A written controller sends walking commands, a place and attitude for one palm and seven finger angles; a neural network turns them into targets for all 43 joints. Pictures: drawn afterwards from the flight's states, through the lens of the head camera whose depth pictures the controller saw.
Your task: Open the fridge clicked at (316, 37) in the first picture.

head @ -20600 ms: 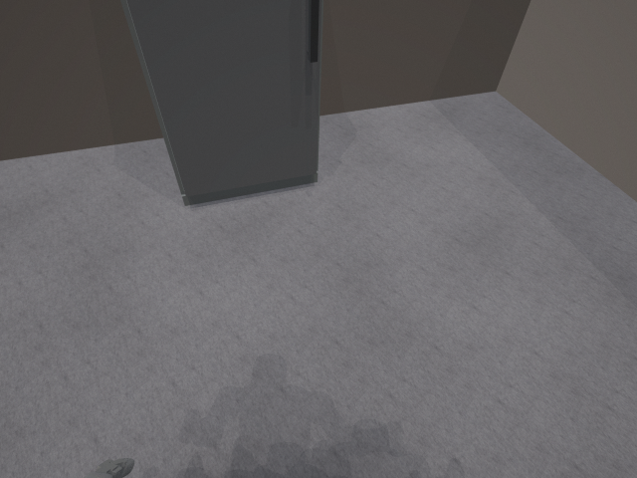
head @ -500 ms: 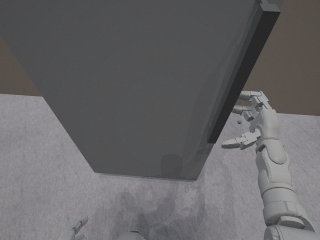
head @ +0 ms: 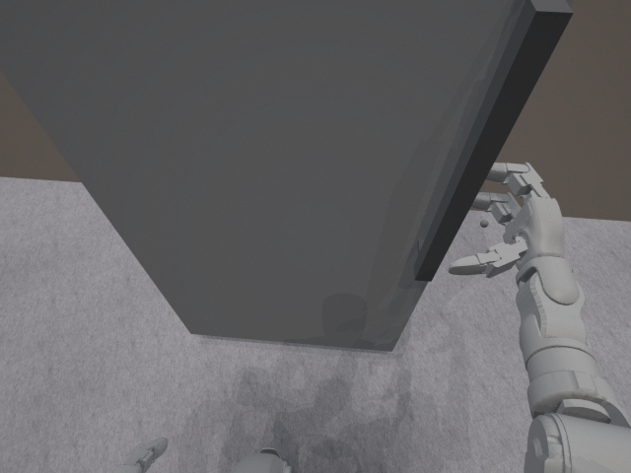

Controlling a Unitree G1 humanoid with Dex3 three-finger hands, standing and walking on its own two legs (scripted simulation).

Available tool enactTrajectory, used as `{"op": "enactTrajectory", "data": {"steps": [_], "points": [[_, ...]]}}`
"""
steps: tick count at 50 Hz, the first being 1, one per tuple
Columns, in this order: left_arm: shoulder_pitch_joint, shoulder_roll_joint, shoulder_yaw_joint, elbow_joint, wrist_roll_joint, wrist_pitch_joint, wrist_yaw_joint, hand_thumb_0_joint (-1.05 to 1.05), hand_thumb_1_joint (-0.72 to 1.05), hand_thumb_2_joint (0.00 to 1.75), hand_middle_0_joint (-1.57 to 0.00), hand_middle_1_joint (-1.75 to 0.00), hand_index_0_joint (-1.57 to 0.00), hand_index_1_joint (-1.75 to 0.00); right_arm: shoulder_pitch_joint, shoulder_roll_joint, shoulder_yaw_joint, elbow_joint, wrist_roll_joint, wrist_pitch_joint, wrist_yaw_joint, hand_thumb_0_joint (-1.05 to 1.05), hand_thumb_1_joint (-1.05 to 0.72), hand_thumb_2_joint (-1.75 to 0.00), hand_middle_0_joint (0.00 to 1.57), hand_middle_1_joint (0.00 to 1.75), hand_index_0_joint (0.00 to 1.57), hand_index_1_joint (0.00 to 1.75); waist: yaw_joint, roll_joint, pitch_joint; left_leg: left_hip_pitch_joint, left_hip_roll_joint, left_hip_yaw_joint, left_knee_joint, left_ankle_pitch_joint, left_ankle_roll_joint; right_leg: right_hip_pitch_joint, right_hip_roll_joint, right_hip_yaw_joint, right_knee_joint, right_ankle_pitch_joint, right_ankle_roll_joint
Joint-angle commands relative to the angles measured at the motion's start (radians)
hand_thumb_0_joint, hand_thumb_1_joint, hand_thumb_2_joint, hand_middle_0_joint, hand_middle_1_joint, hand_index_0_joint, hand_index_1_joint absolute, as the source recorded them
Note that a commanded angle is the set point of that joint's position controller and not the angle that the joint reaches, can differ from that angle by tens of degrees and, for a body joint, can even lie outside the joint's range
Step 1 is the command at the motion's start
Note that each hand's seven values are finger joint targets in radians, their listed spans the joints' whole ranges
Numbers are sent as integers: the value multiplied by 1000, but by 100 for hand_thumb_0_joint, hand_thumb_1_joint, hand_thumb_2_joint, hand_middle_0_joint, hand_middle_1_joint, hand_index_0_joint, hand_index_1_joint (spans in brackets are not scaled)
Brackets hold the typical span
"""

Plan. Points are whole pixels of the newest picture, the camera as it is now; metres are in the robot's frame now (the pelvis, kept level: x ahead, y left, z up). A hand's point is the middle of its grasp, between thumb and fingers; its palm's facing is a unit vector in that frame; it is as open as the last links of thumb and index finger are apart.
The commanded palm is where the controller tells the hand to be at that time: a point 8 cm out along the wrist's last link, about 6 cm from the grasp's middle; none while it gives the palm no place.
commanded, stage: slide the fingers in behind the handle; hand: right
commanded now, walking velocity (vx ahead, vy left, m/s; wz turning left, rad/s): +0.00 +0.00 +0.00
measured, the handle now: (459, 174) +0.47 -0.12 +0.13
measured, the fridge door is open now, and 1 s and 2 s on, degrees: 0 0 0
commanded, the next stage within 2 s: grip the handle and tug to test in 1.92 s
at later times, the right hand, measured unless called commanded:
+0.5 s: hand (476, 228) +0.42 -0.15 +0.08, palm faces -0.05 +1.00 +0.00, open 13.9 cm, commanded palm +0.39 -0.20 +0.09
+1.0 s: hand (457, 227) +0.42 -0.12 +0.08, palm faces -0.05 +1.00 -0.01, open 14.0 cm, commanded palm +0.39 -0.17 +0.09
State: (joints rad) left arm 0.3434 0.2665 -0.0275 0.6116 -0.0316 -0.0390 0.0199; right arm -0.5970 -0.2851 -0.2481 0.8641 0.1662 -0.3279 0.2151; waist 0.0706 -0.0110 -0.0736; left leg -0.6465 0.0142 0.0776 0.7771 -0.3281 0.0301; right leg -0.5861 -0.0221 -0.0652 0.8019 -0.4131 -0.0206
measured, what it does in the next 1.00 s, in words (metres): stands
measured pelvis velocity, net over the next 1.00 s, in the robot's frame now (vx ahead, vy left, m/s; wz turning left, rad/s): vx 0.00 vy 0.00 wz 0.00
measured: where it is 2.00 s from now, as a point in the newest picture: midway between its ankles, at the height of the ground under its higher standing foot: outside the picture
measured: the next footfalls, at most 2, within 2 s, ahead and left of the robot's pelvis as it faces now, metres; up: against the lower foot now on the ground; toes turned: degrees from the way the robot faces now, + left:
none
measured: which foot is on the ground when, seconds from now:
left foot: down 0.00-1.00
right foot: down 0.00-1.00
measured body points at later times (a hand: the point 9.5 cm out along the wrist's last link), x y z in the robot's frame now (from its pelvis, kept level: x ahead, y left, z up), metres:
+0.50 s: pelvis +0.00 -0.01 +0.00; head +0.06 +0.00 +0.45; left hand +0.08 +0.25 -0.11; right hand +0.42 -0.20 +0.08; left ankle +0.03 +0.10 -0.70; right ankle -0.01 -0.10 -0.70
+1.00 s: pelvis +0.00 +0.00 +0.00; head +0.06 +0.00 +0.45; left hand +0.09 +0.25 -0.11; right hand +0.42 -0.18 +0.08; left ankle +0.03 +0.10 -0.70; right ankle -0.01 -0.10 -0.70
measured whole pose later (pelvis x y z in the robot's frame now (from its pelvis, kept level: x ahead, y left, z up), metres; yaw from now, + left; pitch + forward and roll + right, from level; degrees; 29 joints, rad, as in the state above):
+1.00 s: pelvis +0.00 +0.00 +0.00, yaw +0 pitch +11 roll +0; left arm 0.33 0.25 -0.02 0.60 -0.02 -0.05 0.00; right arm -0.54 -0.19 -0.16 0.76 0.14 -0.31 0.11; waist 0.06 -0.02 -0.08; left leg -0.63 0.01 0.07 0.78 -0.33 0.03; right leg -0.57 -0.02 -0.07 0.80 -0.42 -0.02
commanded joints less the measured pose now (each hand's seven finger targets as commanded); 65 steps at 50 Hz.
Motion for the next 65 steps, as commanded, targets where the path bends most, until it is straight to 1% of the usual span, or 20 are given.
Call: {"op": "enactTrajectory", "data": {"steps": [1, 2, 5, 7, 12, 20, 22, 25, 27, 30, 34, 39, 43, 45, 50, 52, 55, 57, 60, 65], "points": [[57, 138, 52, -96, -1, -29, 13, 0, 90, 90, -20, -30, -20, -30, -437, -216, -40, -209, 4, -70, -7, 0, 50, -30, 30, 120, 30, 120, 14, -10, -357, 278, -24, -73, -69, 302, -8, 65, 27, 50, -103, 265, -3], [60, 135, 51, -93, 0, -29, 12, 0, 90, 90, -20, -30, -20, -30, -456, -186, -23, -203, 7, -69, -8, 0, 50, -30, 30, 120, 30, 120, 21, -9, -356, 263, -25, -69, -72, 293, -8, 73, 27, 52, -103, 259, -4], [71, 143, 52, -84, 3, -27, 15, 0, 90, 90, -20, -30, -20, -30, -490, -215, -39, -170, 3, -71, -11, 0, 50, -30, 30, 120, 30, 120, 27, 22, -341, 253, -27, -69, -75, 261, -8, 55, 26, 58, -99, 233, -6], [68, 135, 50, -81, 0, -30, 14, 0, 90, 90, -20, -30, -20, -30, -522, -165, 6, -165, -1, -72, -10, 0, 50, -30, 30, 120, 30, 120, 37, -26, -343, 223, -27, -63, -71, 254, -7, 76, 26, 60, -103, 233, -2], [72, 138, 55, -87, 4, -34, 5, 0, 90, 90, -20, -30, -20, -30, -477, -142, 12, -184, 3, -78, -14, 0, 50, -30, 30, 120, 30, 120, 24, -19, -387, 220, -31, -53, -62, 269, -4, 111, 23, 67, -97, 270, 1], [51, 141, 52, -114, 2, -29, 2, 0, 90, 90, -20, -30, -20, -30, -381, -167, -16, -232, 4, -73, -36, 0, 50, -30, 30, 120, 30, 120, -1, 30, -344, 252, -32, -52, -68, 243, -2, 73, 22, 65, -115, 236, -1], [42, 130, 50, -116, 1, -33, 2, 0, 90, 90, -20, -30, -20, -30, -409, -136, 11, -275, -1, -76, -44, 0, 50, -30, 30, 120, 30, 120, 1, -30, -354, 244, -32, -55, -67, 249, -1, 99, 24, 63, -117, 244, 2], [42, 133, 51, -116, 2, -34, 4, 0, 90, 90, -20, -30, -20, -30, -389, -129, 19, -275, -3, -72, -57, 0, 50, -30, 30, 120, 30, 120, 9, 16, -329, 241, -33, -51, -74, 244, -3, 93, 20, 63, -117, 239, 0], [35, 128, 50, -113, 2, -37, 3, 0, 90, 90, -20, -30, -20, -30, -387, -120, 21, -281, -8, -70, -66, 0, 50, -30, 30, 120, 30, 120, 3, -20, -334, 237, -31, -53, -74, 234, -2, 102, 23, 63, -121, 228, 3], [38, 133, 49, -106, 4, -38, 9, 0, 90, 90, -20, -30, -20, -30, -409, -129, 22, -254, -12, -65, -71, 0, 50, -30, 30, 120, 30, 120, 16, 36, -314, 241, -31, -55, -80, 223, -5, 78, 22, 64, -120, 209, -2], [32, 124, 50, -104, 4, -44, 8, 0, 90, 90, -20, -30, -20, -30, -403, -99, 39, -276, -12, -71, -69, 0, 50, -30, 30, 120, 30, 120, 5, -35, -360, 248, -28, -56, -69, 270, -1, 115, 25, 58, -111, 258, 5], [42, 126, 57, -103, 5, -47, -3, 0, 90, 90, -20, -30, -20, -30, -360, -60, 57, -272, -4, -57, -73, 0, 50, -30, 30, 120, 30, 120, 8, 28, -361, 256, -32, -47, -66, 307, -6, 110, 22, 58, -108, 293, 4], [35, 122, 56, -112, 5, -43, -7, 0, 90, 90, -20, -30, -20, -30, -335, -75, 42, -305, -13, -52, -90, 0, 50, -30, 30, 120, 30, 120, -6, 1, -350, 269, -28, -51, -66, 322, -3, 103, 25, 52, -109, 304, 4], [37, 124, 57, -114, 7, -42, -6, 0, 90, 90, -20, -30, -20, -30, -349, -83, 43, -330, -16, -56, -99, 0, 50, -30, 30, 120, 30, 120, -1, 35, -354, 285, -29, -53, -67, 323, -5, 95, 25, 55, -108, 298, 0], [36, 121, 58, -111, 9, -44, -4, 0, 90, 90, -20, -30, -20, -30, -349, -62, 62, -353, -24, -61, -117, 0, 50, -30, 30, 120, 30, 120, 0, 22, -367, 287, -30, -53, -65, 336, -5, 115, 23, 55, -110, 314, 1], [30, 112, 56, -107, 8, -48, -7, 0, 90, 90, -20, -30, -20, -30, -344, -13, 94, -349, -23, -57, -122, 0, 50, -30, 30, 120, 30, 120, 3, 2, -355, 266, -31, -50, -70, 324, -6, 130, 24, 53, -110, 303, 3], [35, 120, 58, -104, 11, -46, -6, 0, 90, 90, -20, -30, -20, -30, -334, -35, 79, -330, -31, -53, -131, 0, 50, -30, 30, 120, 30, 120, 1, 42, -352, 286, -30, -50, -71, 322, -6, 109, 25, 54, -114, 292, 0], [28, 111, 58, -106, 10, -48, -8, 0, 90, 90, -20, -30, -20, -30, -327, -6, 97, -338, -35, -52, -136, 0, 50, -30, 30, 120, 30, 120, -3, 5, -355, 284, -28, -53, -70, 330, -5, 115, 28, 49, -112, 297, 2], [33, 116, 59, -104, 12, -49, -9, 0, 90, 90, -20, -30, -20, -30, -322, -19, 83, -327, -31, -51, -148, 0, 50, -30, 30, 120, 30, 120, 1, 67, -344, 299, -29, -53, -78, 329, -9, 96, 28, 49, -115, 286, -2], [25, 113, 58, -108, 14, -45, -7, 0, 90, 90, -20, -30, -20, -30, -330, -40, 66, -331, -40, -57, -158, 0, 50, -30, 30, 120, 30, 120, -7, 45, -349, 319, -24, -67, -85, 321, -10, 84, 34, 38, -117, 260, -5]]}}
